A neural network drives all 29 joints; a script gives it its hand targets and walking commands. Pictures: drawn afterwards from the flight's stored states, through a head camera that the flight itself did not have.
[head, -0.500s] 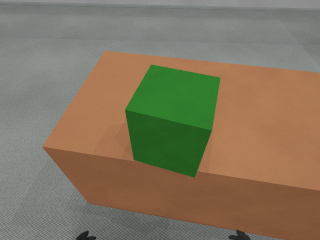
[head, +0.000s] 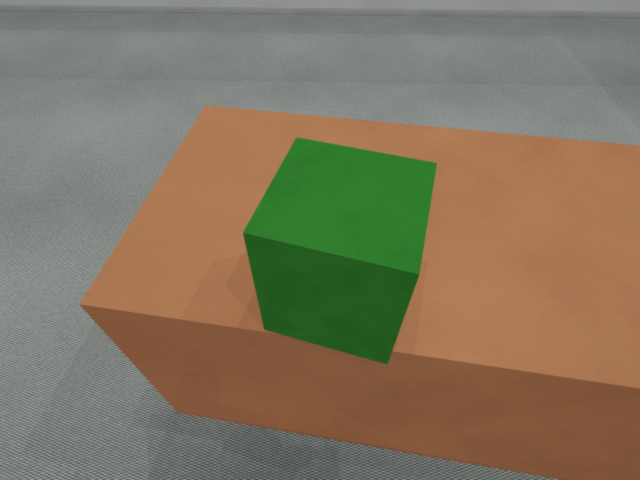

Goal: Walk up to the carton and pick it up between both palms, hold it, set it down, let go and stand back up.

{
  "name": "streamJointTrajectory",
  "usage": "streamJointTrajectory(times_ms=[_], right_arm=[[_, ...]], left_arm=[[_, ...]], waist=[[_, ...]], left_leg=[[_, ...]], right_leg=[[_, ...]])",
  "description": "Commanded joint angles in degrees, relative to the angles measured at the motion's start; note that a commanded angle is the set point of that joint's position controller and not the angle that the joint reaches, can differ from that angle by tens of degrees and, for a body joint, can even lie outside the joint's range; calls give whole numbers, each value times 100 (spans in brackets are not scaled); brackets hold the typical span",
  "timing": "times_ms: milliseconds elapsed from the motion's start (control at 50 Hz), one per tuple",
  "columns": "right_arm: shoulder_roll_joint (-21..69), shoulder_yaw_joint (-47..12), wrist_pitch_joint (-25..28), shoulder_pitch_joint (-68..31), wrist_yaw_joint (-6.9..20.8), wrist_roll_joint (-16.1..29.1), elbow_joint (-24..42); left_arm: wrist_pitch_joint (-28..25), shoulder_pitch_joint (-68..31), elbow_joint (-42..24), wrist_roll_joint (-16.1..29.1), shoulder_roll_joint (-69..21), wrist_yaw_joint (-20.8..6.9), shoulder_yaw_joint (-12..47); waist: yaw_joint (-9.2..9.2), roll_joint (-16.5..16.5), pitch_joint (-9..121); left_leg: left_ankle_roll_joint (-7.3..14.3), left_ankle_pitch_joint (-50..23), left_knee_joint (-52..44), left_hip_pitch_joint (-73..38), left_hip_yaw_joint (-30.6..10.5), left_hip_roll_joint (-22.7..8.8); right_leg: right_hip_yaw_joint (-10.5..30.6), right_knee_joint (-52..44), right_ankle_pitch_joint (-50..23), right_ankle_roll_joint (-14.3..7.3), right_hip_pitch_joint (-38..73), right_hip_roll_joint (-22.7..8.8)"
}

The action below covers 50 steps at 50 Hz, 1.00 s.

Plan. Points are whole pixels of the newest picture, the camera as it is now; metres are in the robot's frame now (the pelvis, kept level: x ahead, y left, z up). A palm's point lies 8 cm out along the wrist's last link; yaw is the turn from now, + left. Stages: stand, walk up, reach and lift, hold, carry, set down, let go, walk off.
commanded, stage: stand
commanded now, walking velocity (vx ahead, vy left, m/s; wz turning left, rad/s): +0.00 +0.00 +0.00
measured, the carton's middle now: (343, 253) +0.43 -0.03 +0.00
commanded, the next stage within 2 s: none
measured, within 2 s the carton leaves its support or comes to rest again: neither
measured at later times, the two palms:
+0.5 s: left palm out of the picture +0.02 +0.23 -0.14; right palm out of the picture +0.02 -0.21 -0.14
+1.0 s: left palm out of the picture -0.02 +0.21 -0.14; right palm out of the picture -0.04 -0.19 -0.14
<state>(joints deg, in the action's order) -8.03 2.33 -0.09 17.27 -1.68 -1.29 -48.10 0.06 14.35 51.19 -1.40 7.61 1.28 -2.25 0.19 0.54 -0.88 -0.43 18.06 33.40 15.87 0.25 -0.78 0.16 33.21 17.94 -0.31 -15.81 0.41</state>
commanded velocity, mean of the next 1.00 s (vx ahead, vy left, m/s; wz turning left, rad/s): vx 0.00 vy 0.00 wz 0.00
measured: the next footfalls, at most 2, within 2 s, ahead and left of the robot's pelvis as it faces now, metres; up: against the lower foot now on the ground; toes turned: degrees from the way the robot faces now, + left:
none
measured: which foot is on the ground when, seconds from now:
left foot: down 0.00-1.00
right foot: down 0.00-1.00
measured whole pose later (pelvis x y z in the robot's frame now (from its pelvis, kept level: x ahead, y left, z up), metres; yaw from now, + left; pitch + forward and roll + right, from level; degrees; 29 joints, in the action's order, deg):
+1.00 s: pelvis +0.00 +0.01 +0.01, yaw +0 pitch -3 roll +0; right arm -5.0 1.4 0.1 18.7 -2.8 -1.0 -65.8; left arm 0.4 16.2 66.9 -0.6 5.3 2.7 -1.2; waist -0.2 0.2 -3.2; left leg 0.3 14.4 25.9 8.4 0.5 0.0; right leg 0.4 25.6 14.2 0.6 -8.2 -0.5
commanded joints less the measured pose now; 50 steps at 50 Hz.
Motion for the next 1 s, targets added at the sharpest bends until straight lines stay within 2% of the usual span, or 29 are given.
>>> streamJointTrajectory(times_ms=[0, 40, 120, 160, 200, 280, 320, 360, 380, 400, 420, 440, 460, 480, 500, 520, 600, 620, 640, 680, 700, 740, 780, 800, 820, 840, 940, 960, 980], right_arm=[[-389, 124, 126, 83, -35, 9, 212], [-491, 160, 129, 136, -29, -4, 104], [-453, 163, 145, 393, -46, -5, -220], [-452, 163, 146, 320, -61, 22, -268], [-530, 179, 154, 300, -94, 12, -373], [-316, 135, 152, 341, -114, 27, -614], [-477, 171, 162, 418, -124, 38, -728], [-365, 144, 154, 386, -122, 15, -828], [-326, 124, 151, 392, -96, 13, -861], [-381, 152, 137, 440, -119, 12, -929], [-239, 123, 136, 436, -120, 27, -960], [-334, 133, 145, 372, -113, 26, -953], [-350, 120, 121, 375, -133, 20, -993], [-252, 105, 102, 381, -136, 29, -1055], [-342, 107, 79, 530, -155, 25, -1138], [-220, 67, 76, 462, -152, 16, -1173], [-217, 42, 69, 516, -140, 40, -1340], [-256, 49, 81, 461, -138, 52, -1348], [-136, 25, 69, 466, -135, 47, -1364], [-154, 15, 44, 519, -133, 52, -1413], [-118, 4, 32, 488, -153, 28, -1483], [-268, 26, 46, 409, -106, 60, -1476], [-218, 6, 64, 487, -124, 54, -1562], [-122, -9, 62, 518, -118, 71, -1600], [-206, 3, 61, 470, -114, 40, -1607], [-182, 3, 49, 551, -110, 39, -1632], [6, -62, 67, 562, -128, 19, -1700], [-113, -55, 63, 546, -122, 45, -1678], [-33, -73, 61, 543, -121, 48, -1681]], left_arm=[[-120, 227, -189, 18, 574, 33, -168], [-104, 155, -100, 18, 669, 52, -173], [-92, 326, 96, 14, 515, 62, -168], [-101, 375, 261, 16, 548, 85, -167], [-94, 183, 263, 51, 551, 105, -182], [-103, 353, 493, 52, 575, 137, -185], [-72, 346, 652, 59, 566, 142, -187], [-64, 351, 695, 78, 559, 141, -201], [-72, 349, 783, 64, 656, 142, -218], [-68, 359, 798, 68, 476, 148, -155], [-49, 402, 894, 64, 546, 129, -180], [-38, 404, 934, 62, 451, 154, -136], [-38, 534, 1012, 77, 360, 141, -105], [-25, 427, 1011, 74, 337, 158, -71], [-33, 490, 1046, 56, 420, 165, -99], [-17, 436, 1051, 80, 381, 161, -82], [-28, 329, 1134, 63, 380, 156, -77], [-31, 454, 1190, 66, 368, 166, -47], [-27, 497, 1285, 74, 240, 161, -26], [-23, 348, 1264, 72, 345, 162, -30], [-29, 400, 1306, 77, 247, 151, -7], [-14, 368, 1344, 92, 374, 145, -25], [-16, 593, 1391, 88, 345, 136, -17], [-25, 576, 1435, 61, 344, 146, -9], [-20, 540, 1427, 83, 216, 150, 14], [-7, 619, 1487, 54, 138, 163, 34], [3, 618, 1500, 93, 142, 174, 50], [4, 608, 1535, 65, 206, 168, 54], [8, 547, 1476, 68, 269, 151, 38]], waist=[[-105, -45, 142], [-20, -198, -41], [-63, 242, -176], [-59, -40, 123], [-38, -79, -97], [-90, 191, 35], [-20, -138, -108], [-82, 154, -72], [-59, -108, -65], [-51, 19, -256], [-63, -268, -143], [-39, -27, -319], [-105, -127, -384], [-34, 49, -488], [-38, -46, -469], [-39, 155, -334], [-34, -142, -271], [-33, 21, -474], [-47, -121, -348], [55, -42, -587], [-9, 78, -629], [-27, -99, -673], [-104, 25, -527], [-58, -136, -539], [-55, 48, -623], [-56, -165, -611], [-74, 151, -702], [-54, -80, -600], [-72, -29, -572]], left_leg=[[295, -1106, -583, -179, -265, -226], [299, -1131, -683, -212, -334, -290], [278, -1288, -797, -113, -283, -300], [299, -1412, -805, -280, -340, -326], [309, -1513, -880, -274, -383, -375], [324, -1937, -902, -538, -358, -365], [337, -1862, -920, -652, -373, -365], [352, -2017, -963, -612, -395, -387], [331, -2030, -961, -593, -381, -384], [302, -1904, -930, -638, -322, -333], [344, -1869, -940, -651, -393, -370], [328, -1873, -987, -579, -372, -405], [318, -1801, -1003, -629, -337, -357], [281, -1694, -1045, -607, -297, -360], [301, -1689, -1125, -504, -373, -388], [294, -1564, -1119, -625, -364, -384], [283, -1510, -1186, -753, -365, -363], [282, -1484, -1170, -772, -366, -343], [286, -1290, -1186, -801, -353, -341], [258, -1133, -1250, -649, -320, -317], [264, -1218, -1252, -594, -318, -336], [233, -994, -1329, -509, -331, -320], [275, -846, -1362, -473, -415, -355], [258, -902, -1306, -538, -359, -319], [240, -855, -1340, -465, -351, -315], [214, -980, -1313, -454, -331, -320], [230, -855, -1385, -357, -367, -340], [233, -816, -1446, -335, -403, -329], [234, -645, -1418, -417, -363, -310]], right_leg=[[518, -747, -1247, -319, 122, -418], [467, -795, -1204, -250, 34, -378], [399, -767, -1258, -234, 253, -371], [358, -772, -1517, -240, 480, -370], [342, -799, -1469, -211, 371, -367], [346, -792, -1628, -195, 520, -390], [349, -870, -1642, -200, 401, -399], [315, -863, -1569, -179, 634, -362], [293, -860, -1731, -189, 679, -411], [315, -950, -1709, -152, 485, -420], [242, -951, -1565, -166, 584, -369], [332, -934, -1682, -172, 571, -410], [295, -978, -1668, -146, 468, -433], [321, -1029, -1534, -119, 459, -433], [301, -1009, -1536, -126, 585, -427], [329, -1041, -1405, -144, 537, -417], [297, -1104, -1358, -112, 581, -415], [374, -1198, -1288, -117, 366, -446], [321, -1185, -1115, -122, 374, -401], [332, -1225, -1169, -65, 376, -391], [299, -1202, -1150, -78, 386, -421], [311, -1229, -1011, -51, 388, -414], [321, -1250, -922, -63, 544, -401], [337, -1256, -988, -92, 513, -431], [363, -1271, -981, -67, 519, -421], [333, -1216, -1069, -80, 559, -438], [335, -1248, -986, -61, 524, -435], [340, -1247, -981, -74, 543, -427], [340, -1277, -812, -65, 408, -423]])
